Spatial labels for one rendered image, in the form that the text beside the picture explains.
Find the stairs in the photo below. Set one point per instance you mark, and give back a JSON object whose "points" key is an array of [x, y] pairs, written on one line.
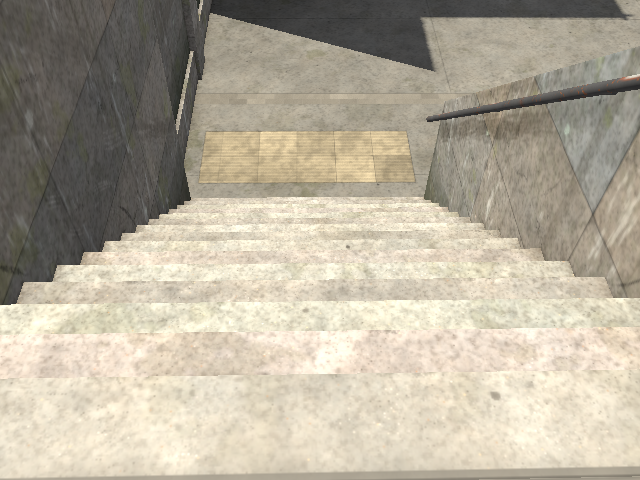
{"points": [[314, 285]]}

